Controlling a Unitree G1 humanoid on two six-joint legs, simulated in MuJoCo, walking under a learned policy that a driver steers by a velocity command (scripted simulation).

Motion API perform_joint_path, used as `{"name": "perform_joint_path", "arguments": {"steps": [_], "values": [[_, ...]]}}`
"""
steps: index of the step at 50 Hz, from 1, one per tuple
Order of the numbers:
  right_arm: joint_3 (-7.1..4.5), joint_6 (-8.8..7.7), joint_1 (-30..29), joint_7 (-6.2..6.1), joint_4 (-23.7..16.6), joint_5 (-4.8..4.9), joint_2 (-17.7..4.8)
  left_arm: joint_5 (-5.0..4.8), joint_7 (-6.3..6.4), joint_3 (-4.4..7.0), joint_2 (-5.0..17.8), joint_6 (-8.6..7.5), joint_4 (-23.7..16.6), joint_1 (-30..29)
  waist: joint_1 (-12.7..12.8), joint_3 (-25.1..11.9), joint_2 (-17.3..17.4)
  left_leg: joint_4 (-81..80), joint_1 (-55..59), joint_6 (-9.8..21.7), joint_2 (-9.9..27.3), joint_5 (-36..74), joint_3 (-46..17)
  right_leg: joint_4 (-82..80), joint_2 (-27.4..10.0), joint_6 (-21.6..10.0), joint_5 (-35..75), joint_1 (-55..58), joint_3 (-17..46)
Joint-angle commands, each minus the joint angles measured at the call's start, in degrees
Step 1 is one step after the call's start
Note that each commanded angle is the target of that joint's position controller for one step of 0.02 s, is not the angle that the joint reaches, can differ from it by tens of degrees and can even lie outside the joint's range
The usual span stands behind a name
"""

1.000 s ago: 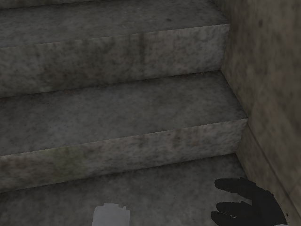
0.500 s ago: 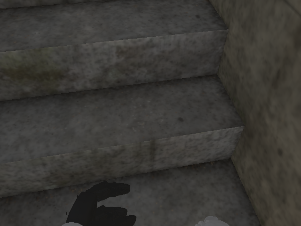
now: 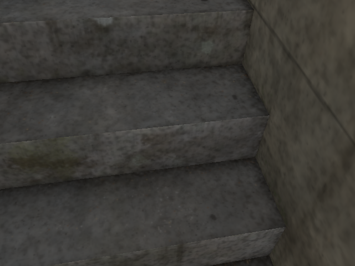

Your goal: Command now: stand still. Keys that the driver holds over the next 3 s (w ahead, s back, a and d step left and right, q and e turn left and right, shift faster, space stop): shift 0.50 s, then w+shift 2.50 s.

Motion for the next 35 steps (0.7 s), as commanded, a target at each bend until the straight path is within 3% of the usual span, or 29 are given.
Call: {"name": "perform_joint_path", "arguments": {"steps": [1,2,3,6,8,10,19,21,25,26,28,29,31,33,34,35], "values": [[-1.02,-0.09,3.12,2.33,-0.97,1.26,-3.34,1.51,0.69,-0.79,-0.23,0.15,0.58,6.71,1.71,-0.41,7.07,-11.03,8.7,3.45,0.28,12.77,-5.83,-4.42,-1.89,1.01,-2.52,-1.22,2.17],[-1.19,-0.01,2.98,2.79,-0.96,1.8,-3.01,1.71,1.04,-0.74,0.36,0.35,-0.2,2.88,-0.01,2.39,5.46,-13.03,7.88,3.3,-0.45,4.11,-6.4,-4.38,-1.82,1.61,-5.64,-3.32,1.93],[-1.31,-0.13,0.36,3.18,-2.45,1.55,-3.62,1.28,1.06,-1.14,-0.11,0.45,-1.69,0.56,-0.15,2.57,3.83,-13.93,6.88,3.78,-0.02,2.23,-7.98,-4.04,-2.25,1.81,-5.46,-3.21,2.54],[-1.48,-0.81,0.82,2.73,-2.3,2.16,-4.46,0.43,2.0,-1.32,0.37,0.33,-3.0,-2.57,0.49,0.67,1.7,-12.31,8.31,3.83,-0.74,12.96,-6.95,-3.59,-3.69,0.79,3.08,-0.63,3.37],[-1.55,-1.08,2.01,2.28,-2.34,1.48,-4.22,0.16,2.38,-0.98,2.58,-0.16,-2.48,-1.73,-0.12,-0.92,2.0,-9.94,10.93,4.05,-1.66,19.99,-4.73,-3.05,-4.2,0.2,8.4,-0.26,4.01],[-1.49,-1.06,3.63,2.08,-1.89,1.24,-4.15,0.15,2.38,-0.8,3.01,-0.25,-2.03,-0.98,-0.16,-1.04,1.58,-9.45,10.47,4.01,-1.97,20.35,-3.86,-2.98,-4.53,0.04,11.09,0.89,4.31],[-1.0,-0.66,5.98,1.95,-0.95,1.0,-3.73,0.45,1.66,-0.57,2.08,0.33,-0.69,0.72,0.2,-0.16,0.61,-9.79,8.19,3.2,-2.5,16.28,-2.33,-4.41,-4.83,-0.22,13.92,4.36,5.03],[-0.59,-0.23,6.35,2.34,-0.15,0.7,-2.86,0.52,1.42,-0.46,2.1,0.68,0.47,2.48,-0.17,1.41,0.96,-10.81,7.8,2.98,-2.32,14.55,-2.24,-5.77,-4.54,-0.19,11.46,4.44,5.18],[-0.93,0.41,6.94,2.32,0.46,0.33,-3.59,0.67,1.4,-0.68,1.95,0.69,0.55,3.13,-0.59,1.54,0.42,-11.09,8.38,2.94,-2.56,13.61,-1.8,-7.18,-4.18,0.18,11.65,4.99,5.15],[-1.08,0.62,8.1,2.17,1.2,0.49,-3.74,0.6,1.42,-0.65,1.97,1.08,1.6,5.27,-0.45,1.78,0.37,-12.74,8.53,3.18,-2.41,7.77,-1.79,-9.59,-4.04,-0.26,5.14,5.25,5.12],[-2.97,0.71,7.84,1.13,0.97,-0.58,-8.05,1.57,2.1,1.27,6.35,1.59,1.99,7.91,0.32,5.64,-0.4,-12.68,5.08,5.15,-2.45,-9.79,-2.43,-13.74,-5.24,-3.92,-16.84,2.99,8.44],[-3.3,0.67,7.43,0.59,0.47,-1.2,-7.75,2.25,2.78,1.93,6.89,1.58,1.6,8.33,0.59,8.09,-1.26,-12.38,1.52,7.13,-1.73,-12.84,-3.62,-15.02,-7.21,-6.71,-22.45,2.29,11.81],[-3.34,0.52,7.14,-1.53,0.32,-2.39,-5.5,3.53,4.33,2.01,5.21,1.09,1.7,9.17,0.87,7.91,-3.35,-8.4,-2.75,10.18,-1.07,-7.37,-4.1,-18.61,-12.16,-12.65,-24.75,4.63,20.14],[-2.51,0.08,6.6,-3.28,-1.03,-3.28,-2.19,3.14,5.24,1.64,3.61,0.74,1.29,8.46,0.75,4.57,-6.04,-1.65,-3.27,10.25,-2.05,2.24,-2.19,-23.09,-17.31,-17.23,-23.27,6.94,28.8],[-2.17,-0.18,7.97,-3.86,-1.21,-3.61,-1.25,2.89,5.49,1.68,3.77,0.87,0.78,7.53,0.07,3.68,-6.36,-0.01,-2.33,10.13,-2.23,4.12,-1.46,-24.14,-18.43,-18.04,-21.85,6.65,29.84],[-2.0,-0.46,9.48,-4.18,-1.41,-3.71,-0.93,3.26,5.31,1.55,3.57,1.52,-0.07,4.77,-1.01,3.34,-5.65,0.03,3.34,10.88,-1.94,5.96,-0.96,-24.07,-17.11,-17.22,-17.12,1.85,25.92]]}}
Next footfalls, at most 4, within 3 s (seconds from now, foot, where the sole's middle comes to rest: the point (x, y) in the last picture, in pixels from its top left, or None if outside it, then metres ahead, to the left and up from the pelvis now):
1.02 right None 0.33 -0.12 -0.56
1.52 left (113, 206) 0.55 0.20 -0.37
2.04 right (142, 100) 0.79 0.12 -0.18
2.40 left None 1.03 0.30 0.01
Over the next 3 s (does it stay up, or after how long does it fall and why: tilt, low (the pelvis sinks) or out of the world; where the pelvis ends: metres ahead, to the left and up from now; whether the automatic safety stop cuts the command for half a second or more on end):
stays up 1.24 0.22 0.94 its command is cut before an obstacle after 0.9 s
